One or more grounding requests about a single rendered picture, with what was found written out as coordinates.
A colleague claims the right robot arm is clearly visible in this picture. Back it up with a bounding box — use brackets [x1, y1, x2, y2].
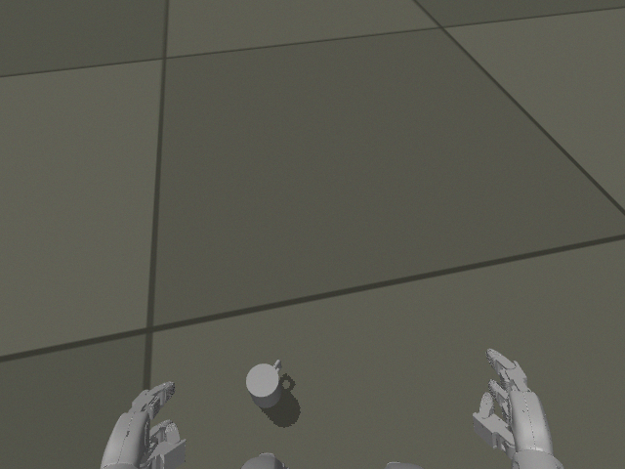
[511, 449, 564, 469]

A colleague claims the mug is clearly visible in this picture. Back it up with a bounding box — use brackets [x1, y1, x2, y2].
[246, 360, 281, 408]

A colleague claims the left robot hand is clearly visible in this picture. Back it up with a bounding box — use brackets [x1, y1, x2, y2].
[101, 381, 186, 469]

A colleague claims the right robot hand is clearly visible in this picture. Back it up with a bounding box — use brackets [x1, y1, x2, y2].
[473, 349, 555, 459]

